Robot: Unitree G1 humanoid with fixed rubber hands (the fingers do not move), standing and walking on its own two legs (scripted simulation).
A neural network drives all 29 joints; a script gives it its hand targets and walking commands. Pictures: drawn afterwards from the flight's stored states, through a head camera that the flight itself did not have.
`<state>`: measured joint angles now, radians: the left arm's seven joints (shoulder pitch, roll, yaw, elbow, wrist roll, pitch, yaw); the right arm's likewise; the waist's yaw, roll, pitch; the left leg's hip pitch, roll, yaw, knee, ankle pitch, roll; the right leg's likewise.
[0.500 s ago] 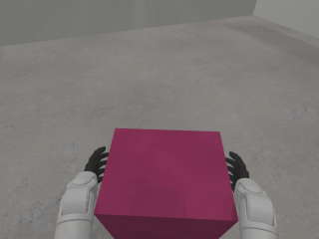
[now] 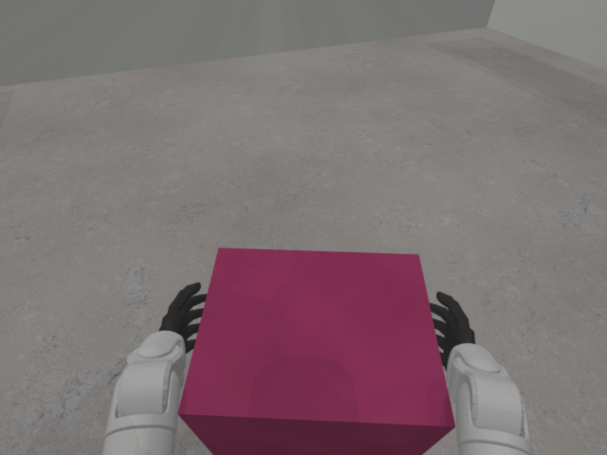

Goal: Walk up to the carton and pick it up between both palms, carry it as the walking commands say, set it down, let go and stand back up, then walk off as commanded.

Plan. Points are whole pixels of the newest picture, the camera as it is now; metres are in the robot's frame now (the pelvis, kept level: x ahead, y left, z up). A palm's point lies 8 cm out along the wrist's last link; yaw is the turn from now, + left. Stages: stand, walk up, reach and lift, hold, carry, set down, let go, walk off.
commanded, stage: reach and lift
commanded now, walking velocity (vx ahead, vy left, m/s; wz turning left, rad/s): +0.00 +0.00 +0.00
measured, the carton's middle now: (313, 365) +0.28 +0.00 -0.03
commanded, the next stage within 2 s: hold in 0.30 s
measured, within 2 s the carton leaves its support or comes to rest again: neither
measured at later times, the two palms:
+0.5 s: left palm (174, 342) +0.27 +0.18 +0.04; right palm (458, 355) +0.26 -0.19 +0.04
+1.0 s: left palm (174, 347) +0.27 +0.18 +0.04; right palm (459, 359) +0.26 -0.19 +0.04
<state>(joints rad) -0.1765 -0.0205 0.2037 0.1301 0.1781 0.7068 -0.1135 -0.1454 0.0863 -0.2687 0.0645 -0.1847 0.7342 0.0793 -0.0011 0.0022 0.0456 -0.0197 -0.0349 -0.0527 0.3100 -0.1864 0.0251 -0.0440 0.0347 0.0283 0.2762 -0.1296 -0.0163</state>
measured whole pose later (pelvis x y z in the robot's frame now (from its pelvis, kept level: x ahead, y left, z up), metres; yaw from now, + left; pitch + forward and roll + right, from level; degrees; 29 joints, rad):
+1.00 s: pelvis +0.00 +0.00 +0.00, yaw +0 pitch -6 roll +0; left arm -0.13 -0.02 0.18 0.08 0.17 0.71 -0.11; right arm -0.09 0.08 -0.24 0.01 -0.17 0.74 0.07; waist 0.00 0.00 0.06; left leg -0.02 -0.04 -0.05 0.32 -0.19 0.02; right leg -0.05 0.04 0.03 0.29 -0.14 -0.02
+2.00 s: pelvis +0.08 +0.02 +0.00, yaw -3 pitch +6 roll -4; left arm -0.11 0.03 0.15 -0.28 0.06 1.13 -0.06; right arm -0.06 0.07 -0.19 -0.34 -0.07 1.13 0.00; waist -0.02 0.03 -0.21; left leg -0.11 0.04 0.07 0.28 -0.27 0.04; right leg -0.50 -0.01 -0.11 0.73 -0.31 0.00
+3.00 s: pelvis +0.63 -0.02 +0.01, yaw -4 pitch +5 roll -3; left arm -0.02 -0.06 0.17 -0.46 0.07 1.13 -0.05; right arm 0.02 0.12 -0.24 -0.49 -0.03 1.11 0.02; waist -0.03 -0.01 -0.06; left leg -0.11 0.06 0.20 0.22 -0.19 0.04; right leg -0.61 -0.09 -0.11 0.76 -0.14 0.00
